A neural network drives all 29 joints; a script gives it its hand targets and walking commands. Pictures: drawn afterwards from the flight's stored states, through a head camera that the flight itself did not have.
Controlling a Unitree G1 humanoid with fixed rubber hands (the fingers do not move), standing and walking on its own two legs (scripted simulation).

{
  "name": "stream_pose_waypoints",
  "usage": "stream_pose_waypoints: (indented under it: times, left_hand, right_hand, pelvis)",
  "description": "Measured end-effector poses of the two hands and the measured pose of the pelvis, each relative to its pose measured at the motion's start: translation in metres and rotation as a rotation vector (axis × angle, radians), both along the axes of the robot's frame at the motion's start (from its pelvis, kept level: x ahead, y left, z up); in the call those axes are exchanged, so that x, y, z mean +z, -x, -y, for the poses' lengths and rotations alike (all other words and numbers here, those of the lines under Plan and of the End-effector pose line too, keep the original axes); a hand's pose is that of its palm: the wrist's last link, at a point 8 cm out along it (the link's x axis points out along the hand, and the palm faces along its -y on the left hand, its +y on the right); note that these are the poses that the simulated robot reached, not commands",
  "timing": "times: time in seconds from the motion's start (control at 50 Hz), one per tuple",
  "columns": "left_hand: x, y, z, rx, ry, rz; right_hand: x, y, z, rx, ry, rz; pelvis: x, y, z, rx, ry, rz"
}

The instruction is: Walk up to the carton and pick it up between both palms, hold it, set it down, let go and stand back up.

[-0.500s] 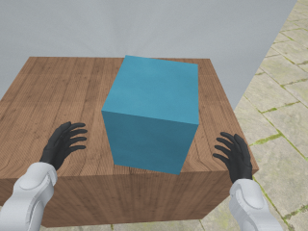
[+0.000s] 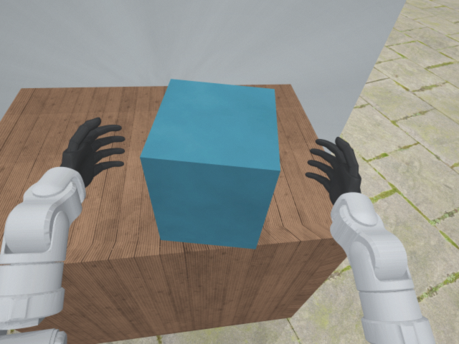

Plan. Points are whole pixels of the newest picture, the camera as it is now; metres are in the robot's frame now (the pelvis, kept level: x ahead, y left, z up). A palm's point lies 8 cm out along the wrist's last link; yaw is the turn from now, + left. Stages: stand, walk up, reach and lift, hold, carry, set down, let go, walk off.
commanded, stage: reach and lift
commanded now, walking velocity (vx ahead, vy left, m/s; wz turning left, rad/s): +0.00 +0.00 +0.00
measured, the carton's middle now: (215, 167) +0.42 +0.02 +0.06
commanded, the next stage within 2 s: none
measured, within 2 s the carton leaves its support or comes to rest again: neither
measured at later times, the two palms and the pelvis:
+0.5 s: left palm (83, 111) +0.41 +0.22 +0.20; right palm (339, 140) +0.37 -0.18 +0.18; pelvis +0.00 +0.00 +0.00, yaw +2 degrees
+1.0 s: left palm (106, 126) +0.43 +0.21 +0.16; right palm (320, 151) +0.39 -0.16 +0.14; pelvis +0.00 +0.00 +0.00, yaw +2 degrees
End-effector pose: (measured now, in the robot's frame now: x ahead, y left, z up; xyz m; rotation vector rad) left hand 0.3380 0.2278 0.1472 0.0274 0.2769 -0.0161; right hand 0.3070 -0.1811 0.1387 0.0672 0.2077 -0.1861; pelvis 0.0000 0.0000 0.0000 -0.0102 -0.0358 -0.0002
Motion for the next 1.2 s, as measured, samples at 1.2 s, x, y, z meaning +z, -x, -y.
stream_pose_waypoints:
  times: [1.2]
  left_hand:
    - [-0.033, -0.08, 0.025, 0.04, -0.012, -0.027]
  right_hand:
    - [-0.03, -0.076, -0.024, -0.046, 0.011, -0.074]
  pelvis:
    - [-0.004, 0.005, 0.003, 0.042, 0.018, -0.092]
